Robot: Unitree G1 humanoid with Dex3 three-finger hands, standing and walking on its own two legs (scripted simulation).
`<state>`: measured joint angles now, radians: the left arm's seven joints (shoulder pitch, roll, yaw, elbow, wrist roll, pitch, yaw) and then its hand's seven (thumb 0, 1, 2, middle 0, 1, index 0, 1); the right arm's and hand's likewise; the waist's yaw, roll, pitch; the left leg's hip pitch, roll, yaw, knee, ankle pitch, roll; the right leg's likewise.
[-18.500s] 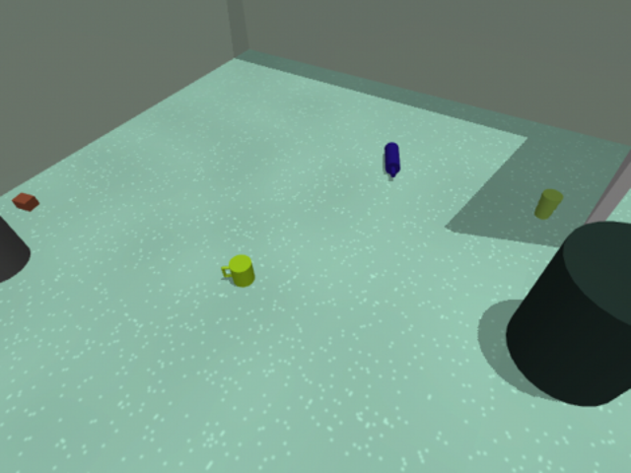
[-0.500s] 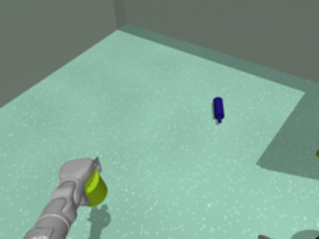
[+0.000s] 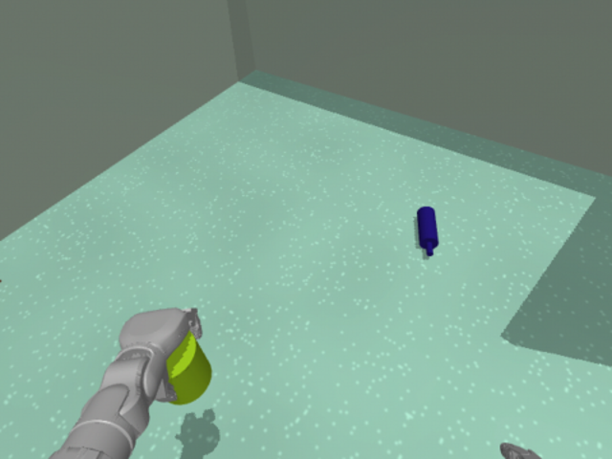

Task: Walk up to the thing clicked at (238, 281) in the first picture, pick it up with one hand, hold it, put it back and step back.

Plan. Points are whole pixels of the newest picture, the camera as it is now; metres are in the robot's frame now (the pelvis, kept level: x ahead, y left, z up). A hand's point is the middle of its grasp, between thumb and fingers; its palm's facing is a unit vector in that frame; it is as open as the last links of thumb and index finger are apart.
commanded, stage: hold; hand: left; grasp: from above
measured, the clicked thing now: (166, 365) +0.31 +0.24 -0.10
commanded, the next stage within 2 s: crouch in 1.40 s
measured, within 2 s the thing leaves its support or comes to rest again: neither
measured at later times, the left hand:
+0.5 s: hand (162, 374) +0.27 +0.22 -0.04, palm faces -0.47 -0.07 -0.88, open 11.0 cm
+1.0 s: hand (155, 376) +0.27 +0.22 -0.03, palm faces -0.47 -0.07 -0.88, open 11.0 cm
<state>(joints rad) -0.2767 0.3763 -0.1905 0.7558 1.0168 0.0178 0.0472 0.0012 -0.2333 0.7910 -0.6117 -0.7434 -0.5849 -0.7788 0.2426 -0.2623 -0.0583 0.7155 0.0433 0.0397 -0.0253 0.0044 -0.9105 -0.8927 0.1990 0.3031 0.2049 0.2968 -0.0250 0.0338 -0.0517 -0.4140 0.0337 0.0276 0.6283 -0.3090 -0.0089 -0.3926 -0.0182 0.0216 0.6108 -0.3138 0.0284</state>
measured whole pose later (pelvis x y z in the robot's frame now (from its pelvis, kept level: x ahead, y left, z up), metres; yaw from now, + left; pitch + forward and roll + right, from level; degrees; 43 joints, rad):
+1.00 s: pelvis -0.02 +0.00 +0.01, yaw +0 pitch +1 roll +0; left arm -0.23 0.40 -0.19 0.64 0.99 -0.01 -0.05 0.00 -0.22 0.78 -0.60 -0.75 -0.57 -0.78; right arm 0.19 -0.26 -0.03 0.69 0.06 0.05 -0.05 0.01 -0.91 -0.90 0.20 0.30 0.20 0.30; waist 0.01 0.05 0.00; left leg -0.29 0.03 0.03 0.49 -0.22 -0.01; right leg -0.28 -0.02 0.03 0.50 -0.24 0.02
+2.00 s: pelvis -0.04 -0.01 -0.05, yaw +1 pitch +15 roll -1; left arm -0.43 0.37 -0.14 1.07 1.17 -0.09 0.30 0.00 -0.18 0.74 -0.57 -0.76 -0.56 -0.79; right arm 0.24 -0.28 -0.07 0.72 0.00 0.04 0.00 0.00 -0.90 -0.90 0.20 0.30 0.21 0.30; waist -0.06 0.00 -0.09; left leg -0.82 0.04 -0.01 0.95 -0.38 -0.02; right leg -0.79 -0.01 0.00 0.94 -0.40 0.02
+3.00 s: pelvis -0.08 +0.00 -0.35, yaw -4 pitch +38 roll -6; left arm -0.85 0.61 0.07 1.32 1.24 -0.13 0.38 0.01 -0.17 0.74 -0.54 -0.78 -0.54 -0.80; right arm 0.16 -0.26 -0.02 0.74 -0.11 -0.07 0.09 0.00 -0.91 -0.90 0.20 0.30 0.21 0.30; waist -0.19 0.01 -0.13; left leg -2.13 0.03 -0.11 2.14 -0.68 -0.01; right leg -2.05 0.01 -0.03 2.08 -0.69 0.04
